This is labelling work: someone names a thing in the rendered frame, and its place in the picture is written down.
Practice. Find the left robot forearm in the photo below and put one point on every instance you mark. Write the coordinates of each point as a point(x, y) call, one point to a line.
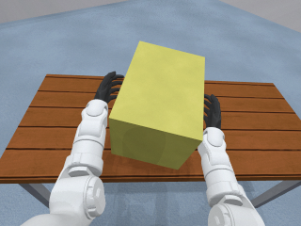
point(87, 148)

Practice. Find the robot left hand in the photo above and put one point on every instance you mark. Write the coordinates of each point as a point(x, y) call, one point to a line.
point(105, 89)

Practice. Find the robot right hand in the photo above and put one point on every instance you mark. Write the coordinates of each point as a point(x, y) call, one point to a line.
point(213, 118)

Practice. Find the carton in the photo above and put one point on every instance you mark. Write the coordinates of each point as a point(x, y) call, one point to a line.
point(158, 114)

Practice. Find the robot left upper arm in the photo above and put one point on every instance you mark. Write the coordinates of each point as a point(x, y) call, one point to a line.
point(75, 201)

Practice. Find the table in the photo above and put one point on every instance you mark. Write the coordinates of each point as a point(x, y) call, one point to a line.
point(261, 131)

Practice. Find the robot right upper arm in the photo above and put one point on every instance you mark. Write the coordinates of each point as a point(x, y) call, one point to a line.
point(225, 214)

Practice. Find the right robot forearm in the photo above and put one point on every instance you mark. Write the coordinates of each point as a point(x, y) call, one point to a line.
point(222, 186)

